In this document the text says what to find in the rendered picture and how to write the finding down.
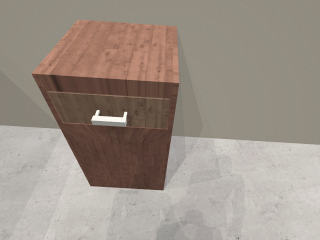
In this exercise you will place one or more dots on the cabinet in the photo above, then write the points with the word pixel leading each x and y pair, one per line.
pixel 122 59

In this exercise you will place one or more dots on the handle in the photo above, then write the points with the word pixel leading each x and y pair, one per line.
pixel 109 120

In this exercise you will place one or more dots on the drawer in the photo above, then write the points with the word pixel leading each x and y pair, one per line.
pixel 147 112

